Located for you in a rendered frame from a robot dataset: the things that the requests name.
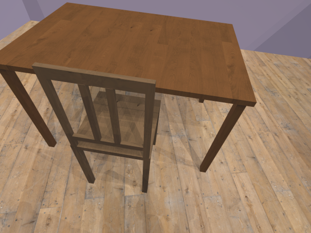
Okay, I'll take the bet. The chair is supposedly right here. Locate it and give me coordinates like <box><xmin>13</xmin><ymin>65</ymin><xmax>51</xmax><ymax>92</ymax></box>
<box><xmin>32</xmin><ymin>62</ymin><xmax>161</xmax><ymax>193</ymax></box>

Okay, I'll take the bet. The table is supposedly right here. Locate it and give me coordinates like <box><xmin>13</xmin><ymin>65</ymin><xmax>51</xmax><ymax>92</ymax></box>
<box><xmin>0</xmin><ymin>2</ymin><xmax>257</xmax><ymax>172</ymax></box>

